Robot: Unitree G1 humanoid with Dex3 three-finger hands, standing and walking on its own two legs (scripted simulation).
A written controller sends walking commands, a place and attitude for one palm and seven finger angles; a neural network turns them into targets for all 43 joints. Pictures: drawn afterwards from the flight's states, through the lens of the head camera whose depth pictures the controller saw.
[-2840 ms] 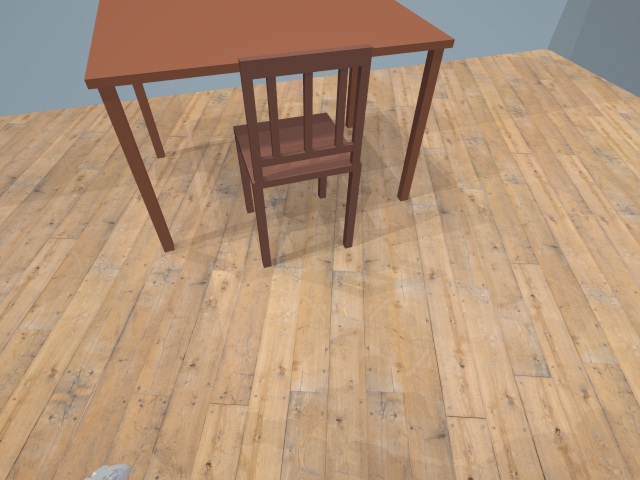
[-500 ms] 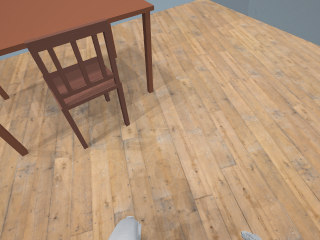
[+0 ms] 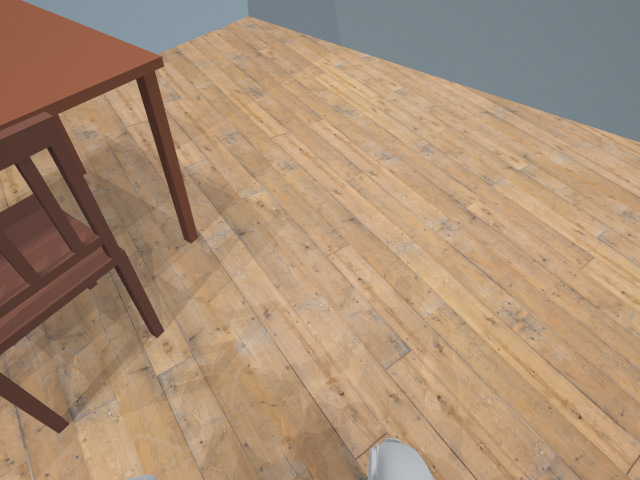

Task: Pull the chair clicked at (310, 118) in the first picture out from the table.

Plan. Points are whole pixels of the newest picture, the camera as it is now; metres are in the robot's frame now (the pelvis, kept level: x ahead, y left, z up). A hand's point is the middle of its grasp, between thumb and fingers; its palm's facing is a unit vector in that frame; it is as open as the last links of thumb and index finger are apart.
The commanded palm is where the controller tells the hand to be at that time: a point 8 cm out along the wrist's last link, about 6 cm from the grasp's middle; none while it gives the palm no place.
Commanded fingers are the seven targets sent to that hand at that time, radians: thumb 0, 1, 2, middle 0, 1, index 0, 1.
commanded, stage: walk to a spot facing it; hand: left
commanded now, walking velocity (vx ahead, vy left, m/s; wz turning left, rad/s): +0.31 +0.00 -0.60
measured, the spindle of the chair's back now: out of the picture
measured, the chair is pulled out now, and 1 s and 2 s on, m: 0.00 0.00 0.00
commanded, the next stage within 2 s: turn to face it in 0.58 s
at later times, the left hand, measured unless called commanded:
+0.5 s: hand (254, 362) +0.33 +0.12 -0.17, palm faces -0.24 -0.94 -0.24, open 7.3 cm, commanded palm none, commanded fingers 0.00 0.90 0.90 -0.20 -0.30 -0.20 -0.30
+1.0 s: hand (273, 280) +0.51 +0.11 -0.17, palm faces -0.30 -0.94 -0.16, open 7.4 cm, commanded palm none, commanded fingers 0.00 0.90 0.90 -0.20 -0.30 -0.20 -0.30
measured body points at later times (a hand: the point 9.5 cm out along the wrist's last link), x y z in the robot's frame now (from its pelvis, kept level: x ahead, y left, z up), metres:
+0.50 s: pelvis +0.22 -0.06 -0.01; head +0.24 -0.07 +0.44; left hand +0.35 +0.17 -0.15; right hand +0.23 -0.31 -0.15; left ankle +0.28 +0.10 -0.66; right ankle +0.21 -0.13 -0.74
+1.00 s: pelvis +0.37 -0.03 +0.00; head +0.40 -0.01 +0.45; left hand +0.52 +0.16 -0.16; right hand +0.31 -0.27 -0.14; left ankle +0.42 +0.05 -0.74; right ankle +0.32 -0.18 -0.69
